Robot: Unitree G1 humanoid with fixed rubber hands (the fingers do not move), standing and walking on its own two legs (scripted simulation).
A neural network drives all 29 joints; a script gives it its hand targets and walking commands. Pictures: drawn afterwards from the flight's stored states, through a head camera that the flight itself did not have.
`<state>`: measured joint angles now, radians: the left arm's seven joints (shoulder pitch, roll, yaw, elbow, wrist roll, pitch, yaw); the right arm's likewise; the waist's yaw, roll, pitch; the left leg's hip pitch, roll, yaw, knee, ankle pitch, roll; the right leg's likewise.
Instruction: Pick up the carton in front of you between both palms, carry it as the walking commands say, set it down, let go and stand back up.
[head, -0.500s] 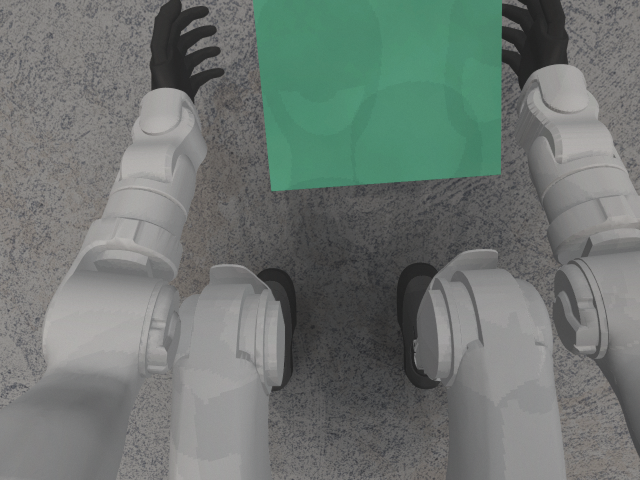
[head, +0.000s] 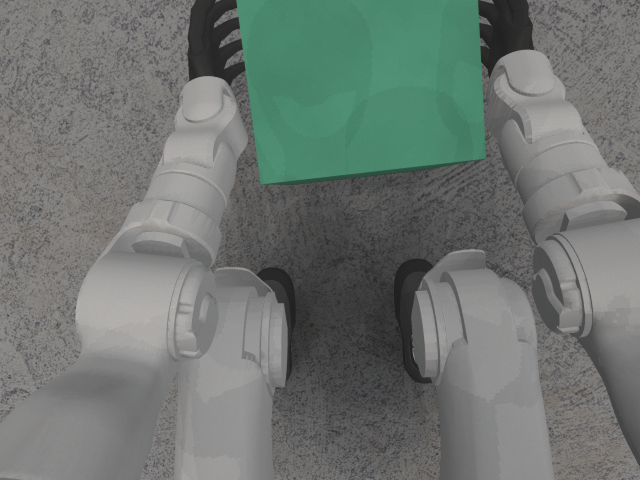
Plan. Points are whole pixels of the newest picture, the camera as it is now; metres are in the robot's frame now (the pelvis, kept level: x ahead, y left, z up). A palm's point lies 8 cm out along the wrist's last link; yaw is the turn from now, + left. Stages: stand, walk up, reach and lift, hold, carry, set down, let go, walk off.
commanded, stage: reach and lift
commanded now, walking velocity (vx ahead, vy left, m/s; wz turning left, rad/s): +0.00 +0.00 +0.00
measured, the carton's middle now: (356, 92) +0.50 -0.04 -0.25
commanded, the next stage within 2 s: none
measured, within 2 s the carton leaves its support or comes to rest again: leaves its support in 0.10 s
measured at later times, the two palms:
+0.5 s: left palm (142, 64) +0.49 +0.11 -0.02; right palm (618, 28) +0.48 -0.19 -0.02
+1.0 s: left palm out of the picture +0.46 +0.12 +0.14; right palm out of the picture +0.45 -0.18 +0.13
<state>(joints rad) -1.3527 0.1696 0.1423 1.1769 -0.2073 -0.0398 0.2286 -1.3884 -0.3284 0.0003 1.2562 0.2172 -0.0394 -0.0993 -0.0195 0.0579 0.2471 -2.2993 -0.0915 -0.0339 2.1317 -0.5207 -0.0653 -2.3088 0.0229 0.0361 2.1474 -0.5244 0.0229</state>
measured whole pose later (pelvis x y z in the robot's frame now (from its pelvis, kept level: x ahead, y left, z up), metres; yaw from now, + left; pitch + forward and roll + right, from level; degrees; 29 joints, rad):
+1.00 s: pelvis +0.04 +0.00 +0.19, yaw -3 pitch +36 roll +1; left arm -0.70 -0.09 0.37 0.62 0.08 0.26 0.13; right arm -0.72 -0.01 -0.31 0.67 -0.11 0.28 -0.04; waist -0.01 0.03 -0.22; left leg -1.66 -0.13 -0.10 1.57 -0.54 -0.05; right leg -1.67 0.10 0.10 1.56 -0.52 0.05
